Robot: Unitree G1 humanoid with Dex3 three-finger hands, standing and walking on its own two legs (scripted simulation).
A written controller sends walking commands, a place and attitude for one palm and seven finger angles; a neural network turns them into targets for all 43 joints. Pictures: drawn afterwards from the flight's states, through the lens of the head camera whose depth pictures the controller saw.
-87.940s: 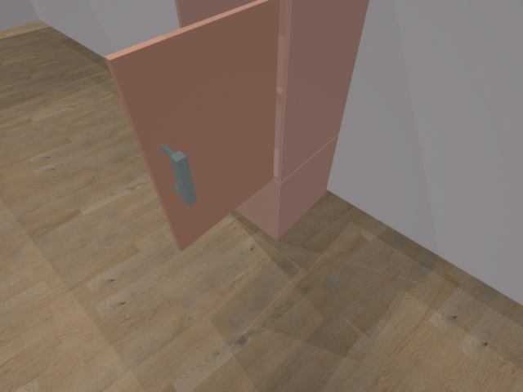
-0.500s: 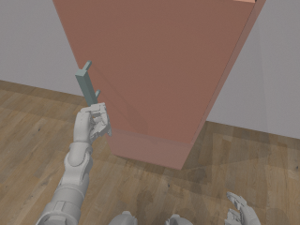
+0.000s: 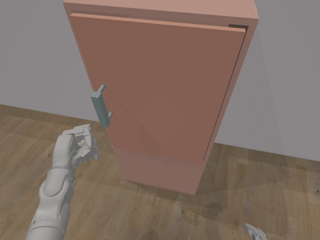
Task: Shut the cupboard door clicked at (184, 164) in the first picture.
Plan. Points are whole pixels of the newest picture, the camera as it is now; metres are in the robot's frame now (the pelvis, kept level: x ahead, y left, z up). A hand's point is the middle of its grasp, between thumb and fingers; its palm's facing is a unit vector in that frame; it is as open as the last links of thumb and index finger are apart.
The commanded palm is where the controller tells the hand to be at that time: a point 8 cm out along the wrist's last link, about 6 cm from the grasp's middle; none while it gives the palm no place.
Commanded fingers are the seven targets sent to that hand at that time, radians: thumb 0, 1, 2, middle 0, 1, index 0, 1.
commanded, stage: draw the hand back to the body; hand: left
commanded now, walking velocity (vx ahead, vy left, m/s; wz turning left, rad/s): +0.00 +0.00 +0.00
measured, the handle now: (104, 106) +0.53 +0.21 +0.01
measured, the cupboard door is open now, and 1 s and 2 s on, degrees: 0 0 0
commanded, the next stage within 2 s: step back with the hand held close in 1.18 s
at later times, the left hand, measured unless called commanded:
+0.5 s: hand (38, 155) +0.25 +0.25 +0.15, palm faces +0.31 -0.90 -0.30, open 3.9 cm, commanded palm +0.21 +0.29 +0.17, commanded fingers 0.00 0.90 0.90 -0.58 -0.72 -0.58 -0.72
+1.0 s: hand out of the picture +0.21 +0.29 +0.20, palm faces +0.47 -0.79 -0.39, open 7.2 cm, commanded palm +0.16 +0.33 +0.22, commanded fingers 0.00 0.90 0.90 -0.20 -0.30 -0.20 -0.30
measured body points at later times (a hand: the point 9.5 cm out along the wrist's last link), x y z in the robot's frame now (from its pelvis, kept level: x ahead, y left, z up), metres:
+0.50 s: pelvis +0.03 +0.02 +0.04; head +0.01 +0.00 +0.49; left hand +0.23 +0.30 +0.16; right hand +0.23 -0.19 -0.03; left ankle +0.02 +0.08 -0.70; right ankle +0.01 -0.08 -0.70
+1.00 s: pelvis +0.03 +0.02 +0.05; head +0.00 -0.01 +0.49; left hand +0.18 +0.33 +0.22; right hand +0.22 -0.20 -0.04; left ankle +0.02 +0.08 -0.70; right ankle +0.01 -0.08 -0.70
